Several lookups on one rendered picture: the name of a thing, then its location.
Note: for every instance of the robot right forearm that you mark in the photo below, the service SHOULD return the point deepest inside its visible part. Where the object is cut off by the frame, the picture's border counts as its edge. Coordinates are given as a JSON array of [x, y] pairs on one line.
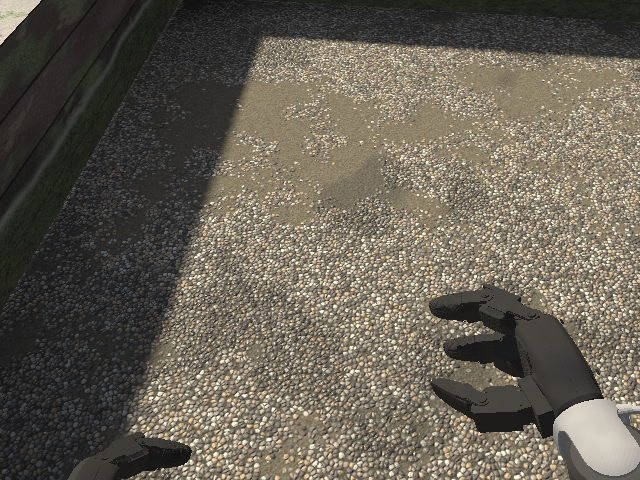
[[596, 444]]

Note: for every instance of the right robot hand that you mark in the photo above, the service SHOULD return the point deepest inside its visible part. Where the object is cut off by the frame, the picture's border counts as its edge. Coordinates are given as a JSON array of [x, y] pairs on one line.
[[527, 344]]

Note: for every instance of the left robot hand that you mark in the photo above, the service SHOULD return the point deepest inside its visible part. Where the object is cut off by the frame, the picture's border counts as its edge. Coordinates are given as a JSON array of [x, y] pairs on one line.
[[129, 456]]

